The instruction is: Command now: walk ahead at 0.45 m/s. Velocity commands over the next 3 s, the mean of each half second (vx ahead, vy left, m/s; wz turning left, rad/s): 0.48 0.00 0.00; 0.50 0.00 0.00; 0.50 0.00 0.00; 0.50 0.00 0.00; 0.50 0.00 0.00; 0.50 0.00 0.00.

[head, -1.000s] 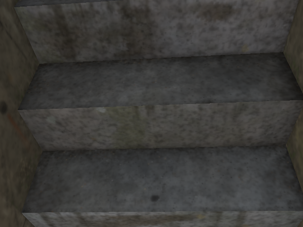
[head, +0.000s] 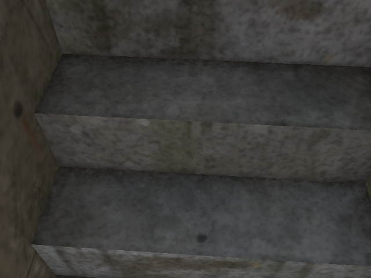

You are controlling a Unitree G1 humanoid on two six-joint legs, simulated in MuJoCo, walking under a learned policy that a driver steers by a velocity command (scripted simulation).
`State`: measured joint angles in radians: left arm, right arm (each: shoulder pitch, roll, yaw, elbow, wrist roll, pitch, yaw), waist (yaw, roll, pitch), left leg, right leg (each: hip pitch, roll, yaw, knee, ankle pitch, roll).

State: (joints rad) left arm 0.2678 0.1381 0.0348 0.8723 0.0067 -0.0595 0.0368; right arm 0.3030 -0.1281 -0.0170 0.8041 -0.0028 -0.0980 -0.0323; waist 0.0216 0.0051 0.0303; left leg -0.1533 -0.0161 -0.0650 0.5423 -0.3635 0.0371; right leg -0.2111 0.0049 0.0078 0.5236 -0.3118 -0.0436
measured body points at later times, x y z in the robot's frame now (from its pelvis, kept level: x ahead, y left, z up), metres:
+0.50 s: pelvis +0.00 +0.00 +0.01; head +0.03 +0.00 +0.46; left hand +0.21 +0.20 -0.08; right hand +0.23 -0.19 -0.06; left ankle -0.07 +0.12 -0.73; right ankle -0.03 -0.12 -0.74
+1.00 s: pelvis -0.04 +0.00 +0.01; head -0.03 -0.01 +0.46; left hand +0.13 +0.21 -0.09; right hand +0.12 -0.19 -0.09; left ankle -0.07 +0.12 -0.74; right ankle -0.03 -0.12 -0.74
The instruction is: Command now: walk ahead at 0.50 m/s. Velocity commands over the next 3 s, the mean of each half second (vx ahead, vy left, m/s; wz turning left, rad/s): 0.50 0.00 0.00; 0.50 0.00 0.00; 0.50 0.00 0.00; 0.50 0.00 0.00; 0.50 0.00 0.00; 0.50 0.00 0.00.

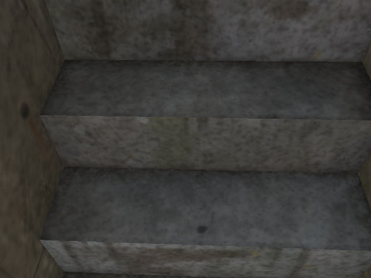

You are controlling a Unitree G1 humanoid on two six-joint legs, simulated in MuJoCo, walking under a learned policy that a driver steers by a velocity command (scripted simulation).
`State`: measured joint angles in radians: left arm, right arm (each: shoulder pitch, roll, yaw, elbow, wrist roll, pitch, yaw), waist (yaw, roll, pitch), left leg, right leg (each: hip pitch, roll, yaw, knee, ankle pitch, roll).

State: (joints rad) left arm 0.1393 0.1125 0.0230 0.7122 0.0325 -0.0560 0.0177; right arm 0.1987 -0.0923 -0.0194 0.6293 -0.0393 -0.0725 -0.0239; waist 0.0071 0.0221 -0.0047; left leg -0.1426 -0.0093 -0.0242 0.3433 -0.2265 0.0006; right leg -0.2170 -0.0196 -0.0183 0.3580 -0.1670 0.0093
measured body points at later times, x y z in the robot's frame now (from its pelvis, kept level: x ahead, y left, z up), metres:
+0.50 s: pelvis +0.01 +0.01 +0.00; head +0.02 +0.00 +0.45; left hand +0.19 +0.21 -0.09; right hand +0.19 -0.18 -0.09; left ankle -0.03 +0.12 -0.75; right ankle +0.01 -0.12 -0.75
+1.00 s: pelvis +0.00 +0.01 +0.00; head +0.02 +0.01 +0.45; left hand +0.17 +0.22 -0.10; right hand +0.18 -0.18 -0.09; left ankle -0.03 +0.12 -0.75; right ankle +0.01 -0.12 -0.75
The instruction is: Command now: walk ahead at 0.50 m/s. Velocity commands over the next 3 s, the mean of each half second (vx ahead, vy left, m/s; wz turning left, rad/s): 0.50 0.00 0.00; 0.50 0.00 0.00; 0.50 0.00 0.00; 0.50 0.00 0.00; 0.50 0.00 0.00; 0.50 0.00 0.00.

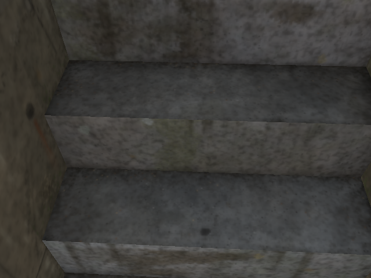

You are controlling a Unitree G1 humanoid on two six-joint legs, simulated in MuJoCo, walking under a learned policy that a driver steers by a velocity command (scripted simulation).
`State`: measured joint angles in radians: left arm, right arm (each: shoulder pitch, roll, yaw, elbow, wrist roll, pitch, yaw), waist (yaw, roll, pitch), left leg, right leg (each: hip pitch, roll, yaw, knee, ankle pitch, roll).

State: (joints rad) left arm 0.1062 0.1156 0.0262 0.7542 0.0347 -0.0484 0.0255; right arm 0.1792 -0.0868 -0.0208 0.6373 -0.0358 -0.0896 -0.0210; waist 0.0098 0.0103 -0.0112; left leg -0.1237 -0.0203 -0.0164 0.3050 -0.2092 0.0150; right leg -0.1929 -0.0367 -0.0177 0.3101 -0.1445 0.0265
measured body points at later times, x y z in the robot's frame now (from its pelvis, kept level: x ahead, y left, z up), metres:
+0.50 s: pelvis +0.00 +0.00 +0.00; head +0.01 -0.01 +0.45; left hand +0.17 +0.21 -0.10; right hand +0.18 -0.19 -0.10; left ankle -0.03 +0.11 -0.75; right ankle +0.01 -0.14 -0.75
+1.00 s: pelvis +0.00 +0.00 +0.00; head +0.01 -0.01 +0.45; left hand +0.17 +0.21 -0.11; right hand +0.17 -0.20 -0.10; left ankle -0.03 +0.11 -0.75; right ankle +0.01 -0.14 -0.75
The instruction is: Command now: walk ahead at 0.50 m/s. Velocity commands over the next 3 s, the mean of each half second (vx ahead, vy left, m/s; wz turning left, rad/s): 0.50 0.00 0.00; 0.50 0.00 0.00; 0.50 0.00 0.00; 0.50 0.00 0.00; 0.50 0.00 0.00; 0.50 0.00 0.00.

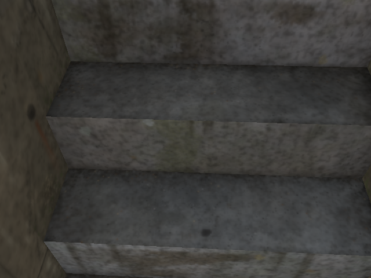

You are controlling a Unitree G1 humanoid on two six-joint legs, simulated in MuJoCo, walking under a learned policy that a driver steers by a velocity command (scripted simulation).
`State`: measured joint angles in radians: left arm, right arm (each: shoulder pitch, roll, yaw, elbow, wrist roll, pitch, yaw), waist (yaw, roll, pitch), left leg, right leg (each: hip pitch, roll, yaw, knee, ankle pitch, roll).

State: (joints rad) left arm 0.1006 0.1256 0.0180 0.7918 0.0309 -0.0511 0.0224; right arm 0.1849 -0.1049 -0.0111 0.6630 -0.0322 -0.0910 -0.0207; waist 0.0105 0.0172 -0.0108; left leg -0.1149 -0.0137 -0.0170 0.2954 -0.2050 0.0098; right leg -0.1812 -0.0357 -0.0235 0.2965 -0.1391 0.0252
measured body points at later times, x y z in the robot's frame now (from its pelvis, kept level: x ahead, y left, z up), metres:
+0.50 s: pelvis +0.00 +0.00 +0.00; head +0.01 -0.01 +0.45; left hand +0.16 +0.22 -0.11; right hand +0.16 -0.20 -0.11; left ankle -0.03 +0.11 -0.75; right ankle +0.01 -0.14 -0.75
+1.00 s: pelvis +0.00 +0.00 +0.00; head +0.01 -0.01 +0.45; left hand +0.14 +0.22 -0.12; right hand +0.14 -0.21 -0.12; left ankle -0.03 +0.11 -0.75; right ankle +0.01 -0.14 -0.75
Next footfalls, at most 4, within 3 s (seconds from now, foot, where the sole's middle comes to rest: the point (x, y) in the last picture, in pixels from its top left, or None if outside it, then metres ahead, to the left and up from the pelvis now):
none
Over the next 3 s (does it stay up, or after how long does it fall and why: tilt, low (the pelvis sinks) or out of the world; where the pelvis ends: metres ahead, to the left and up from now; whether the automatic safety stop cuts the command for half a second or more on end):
stays up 0.00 0.00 0.00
